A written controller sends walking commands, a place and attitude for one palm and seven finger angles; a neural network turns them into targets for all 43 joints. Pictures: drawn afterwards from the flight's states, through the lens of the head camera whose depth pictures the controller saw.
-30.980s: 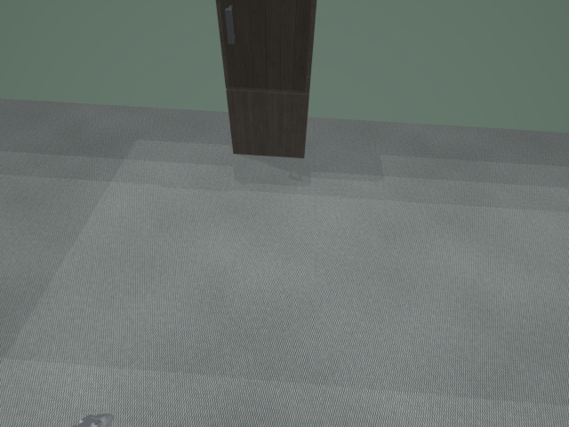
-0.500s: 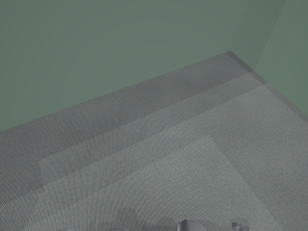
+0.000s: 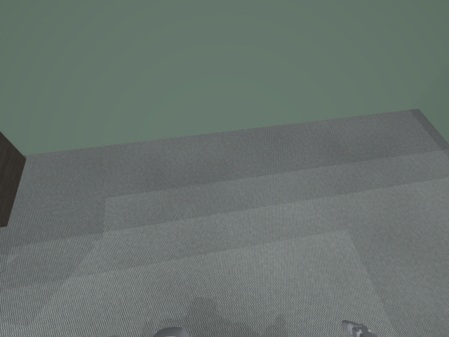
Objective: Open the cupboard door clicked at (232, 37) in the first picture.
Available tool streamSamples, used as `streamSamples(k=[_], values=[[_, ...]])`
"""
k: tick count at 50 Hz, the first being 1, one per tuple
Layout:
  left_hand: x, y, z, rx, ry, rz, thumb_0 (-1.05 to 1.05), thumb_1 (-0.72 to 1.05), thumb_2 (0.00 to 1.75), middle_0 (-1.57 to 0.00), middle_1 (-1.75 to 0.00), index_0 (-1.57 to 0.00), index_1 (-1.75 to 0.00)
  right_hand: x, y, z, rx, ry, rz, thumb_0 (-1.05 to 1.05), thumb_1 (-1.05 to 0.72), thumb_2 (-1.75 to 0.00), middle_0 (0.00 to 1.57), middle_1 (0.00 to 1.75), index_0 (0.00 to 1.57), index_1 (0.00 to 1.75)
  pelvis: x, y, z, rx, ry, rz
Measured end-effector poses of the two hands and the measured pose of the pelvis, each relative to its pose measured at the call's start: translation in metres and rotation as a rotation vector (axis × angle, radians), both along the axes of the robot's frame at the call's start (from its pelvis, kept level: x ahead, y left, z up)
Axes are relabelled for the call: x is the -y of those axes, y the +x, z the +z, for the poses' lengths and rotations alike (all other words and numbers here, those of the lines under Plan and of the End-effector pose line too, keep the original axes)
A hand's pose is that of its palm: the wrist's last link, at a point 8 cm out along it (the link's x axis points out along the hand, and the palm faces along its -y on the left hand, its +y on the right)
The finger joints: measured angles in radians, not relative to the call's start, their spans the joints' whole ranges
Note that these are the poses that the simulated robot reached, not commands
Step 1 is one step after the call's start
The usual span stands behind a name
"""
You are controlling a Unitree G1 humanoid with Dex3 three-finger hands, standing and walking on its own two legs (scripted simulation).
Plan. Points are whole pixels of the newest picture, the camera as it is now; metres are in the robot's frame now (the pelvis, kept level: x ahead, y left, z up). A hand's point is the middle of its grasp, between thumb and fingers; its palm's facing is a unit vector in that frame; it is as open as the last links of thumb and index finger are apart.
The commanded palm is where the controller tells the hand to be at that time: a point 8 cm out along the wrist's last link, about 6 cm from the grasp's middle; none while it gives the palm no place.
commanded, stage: turn to face it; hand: left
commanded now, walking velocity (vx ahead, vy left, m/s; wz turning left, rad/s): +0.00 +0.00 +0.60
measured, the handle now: out of the picture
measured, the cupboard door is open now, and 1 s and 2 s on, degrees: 52 52 52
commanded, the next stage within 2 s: take the last steps up to it in 1.74 s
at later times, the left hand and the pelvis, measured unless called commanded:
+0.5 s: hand out of the picture +0.05 +0.17 -0.14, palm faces +0.28 -0.91 -0.30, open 7.3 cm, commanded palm none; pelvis +0.02 -0.05 +0.01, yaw +17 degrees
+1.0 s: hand out of the picture +0.00 +0.19 -0.15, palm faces +0.56 -0.77 -0.29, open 7.3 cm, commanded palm none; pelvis +0.04 -0.06 +0.00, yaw +34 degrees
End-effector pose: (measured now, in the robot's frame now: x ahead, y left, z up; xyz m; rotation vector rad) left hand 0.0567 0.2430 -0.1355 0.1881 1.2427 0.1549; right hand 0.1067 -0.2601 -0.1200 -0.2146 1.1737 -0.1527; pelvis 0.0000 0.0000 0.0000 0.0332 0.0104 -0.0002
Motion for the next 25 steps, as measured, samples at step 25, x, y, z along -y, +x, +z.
streamSamples(k=[25], values=[[0.034,-0.028,0.028,0.056,0.082,0.259,0.0,0.91,0.9,-0.2,-0.3,-0.21,-0.3,0.023,0.055,-0.016,-0.091,0.029,0.229,0.01,-0.91,-0.9,0.2,0.3,0.2,0.3,0.052,0.019,0.007,-0.005,0.009,0.294]])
